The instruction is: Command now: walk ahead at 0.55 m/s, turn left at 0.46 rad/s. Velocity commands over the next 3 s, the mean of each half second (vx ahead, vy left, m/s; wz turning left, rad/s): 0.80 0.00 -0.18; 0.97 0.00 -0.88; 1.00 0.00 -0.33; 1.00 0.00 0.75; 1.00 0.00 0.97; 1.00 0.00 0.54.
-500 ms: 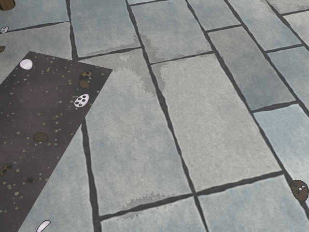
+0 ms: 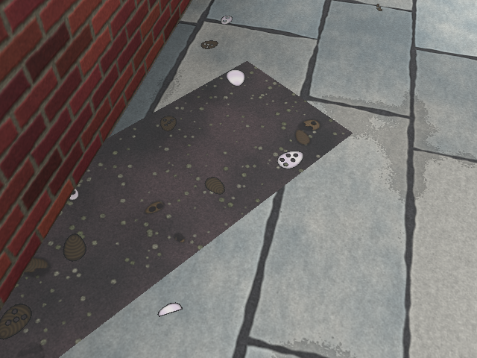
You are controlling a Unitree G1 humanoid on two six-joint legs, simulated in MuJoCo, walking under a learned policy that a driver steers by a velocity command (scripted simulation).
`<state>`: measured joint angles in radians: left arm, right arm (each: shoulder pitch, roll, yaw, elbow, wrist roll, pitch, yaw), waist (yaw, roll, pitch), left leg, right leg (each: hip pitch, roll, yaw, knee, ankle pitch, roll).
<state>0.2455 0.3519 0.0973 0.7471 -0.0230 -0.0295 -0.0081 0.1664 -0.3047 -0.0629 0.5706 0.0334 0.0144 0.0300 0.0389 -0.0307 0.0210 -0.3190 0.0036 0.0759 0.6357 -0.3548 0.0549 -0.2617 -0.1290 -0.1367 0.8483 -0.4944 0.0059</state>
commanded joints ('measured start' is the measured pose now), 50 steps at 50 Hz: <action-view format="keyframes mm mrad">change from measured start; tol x64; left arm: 1 -255 96 -2 -196 -38 -93 -23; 50 -34 35 -36 -46 57 9 -41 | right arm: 1 306 -185 -55 24 -17 -76 -6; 50 192 -70 16 162 -86 -101 -50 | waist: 1 -191 203 -46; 50 -79 105 -29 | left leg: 1 595 379 -748 -462 -400 300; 20 520 234 117 -66 1605 -5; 23 -358 -120 4 952 -33 -56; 42 320 -35 -93 -108 261 -55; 45 815 501 -999 -340 -390 87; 50 311 300 -352 -398 28 44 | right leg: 1 -811 46 186 440 41 -37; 20 -72 274 -56 -104 258 -213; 23 569 -70 858 -469 -196 -446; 41 167 118 536 -407 1125 -162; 45 -431 267 299 599 8 -123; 50 -452 57 231 475 230 -106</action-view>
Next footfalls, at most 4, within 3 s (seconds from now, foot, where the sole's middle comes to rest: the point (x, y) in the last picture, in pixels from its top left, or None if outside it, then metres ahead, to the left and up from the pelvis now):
0.42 right None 0.46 -0.05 -0.76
0.86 left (256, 209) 0.94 -0.01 -0.76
1.30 right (380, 174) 1.12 -0.45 -0.76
1.74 left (417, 100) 1.53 -0.67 -0.76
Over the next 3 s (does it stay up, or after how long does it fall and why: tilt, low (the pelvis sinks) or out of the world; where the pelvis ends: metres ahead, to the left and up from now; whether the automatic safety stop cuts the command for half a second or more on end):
stays up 2.42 -0.79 -0.01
